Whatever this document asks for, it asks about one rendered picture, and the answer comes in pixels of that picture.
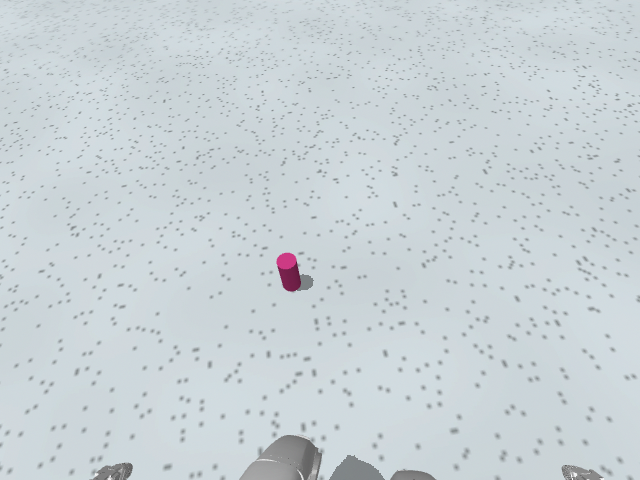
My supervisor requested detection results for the can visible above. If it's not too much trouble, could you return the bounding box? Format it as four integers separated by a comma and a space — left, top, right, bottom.
277, 253, 301, 292

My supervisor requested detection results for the left robot hand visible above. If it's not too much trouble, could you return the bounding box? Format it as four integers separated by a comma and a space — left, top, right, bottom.
89, 463, 133, 480

